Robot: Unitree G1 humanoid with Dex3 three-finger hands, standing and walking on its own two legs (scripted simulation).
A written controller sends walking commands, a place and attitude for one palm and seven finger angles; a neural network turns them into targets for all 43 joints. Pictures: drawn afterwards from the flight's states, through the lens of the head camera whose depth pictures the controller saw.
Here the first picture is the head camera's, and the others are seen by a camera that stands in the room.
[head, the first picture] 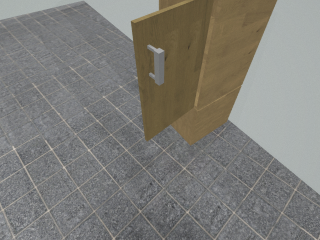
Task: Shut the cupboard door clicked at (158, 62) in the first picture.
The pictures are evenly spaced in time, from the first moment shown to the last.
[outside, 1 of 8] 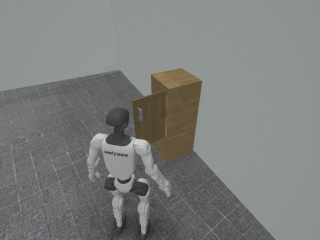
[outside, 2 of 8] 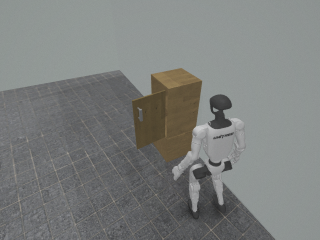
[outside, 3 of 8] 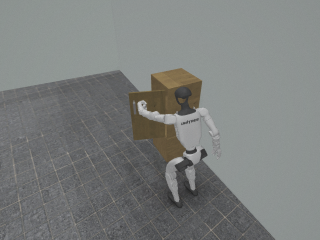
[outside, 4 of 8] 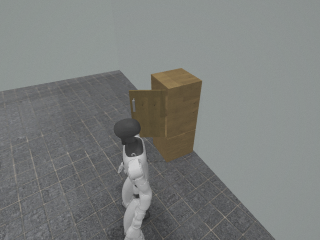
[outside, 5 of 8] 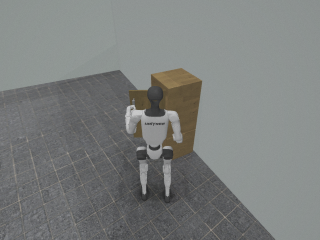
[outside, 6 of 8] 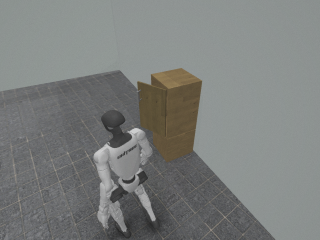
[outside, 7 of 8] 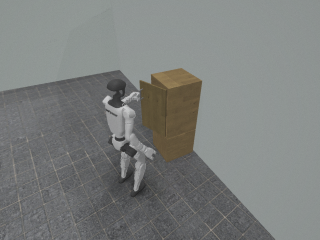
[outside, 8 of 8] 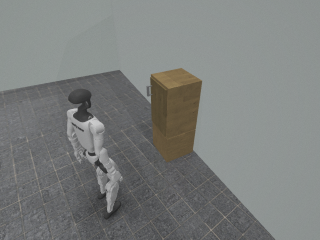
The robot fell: no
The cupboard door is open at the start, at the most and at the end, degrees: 97 97 0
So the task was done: yes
